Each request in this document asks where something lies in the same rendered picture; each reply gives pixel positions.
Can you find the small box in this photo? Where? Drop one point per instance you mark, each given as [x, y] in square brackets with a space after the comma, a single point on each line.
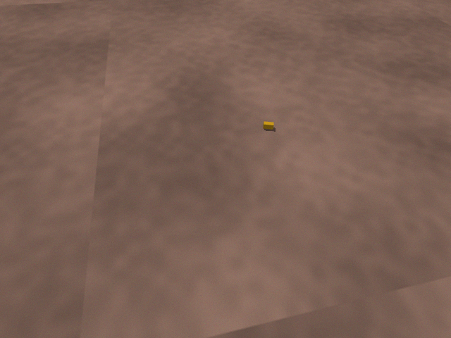
[268, 125]

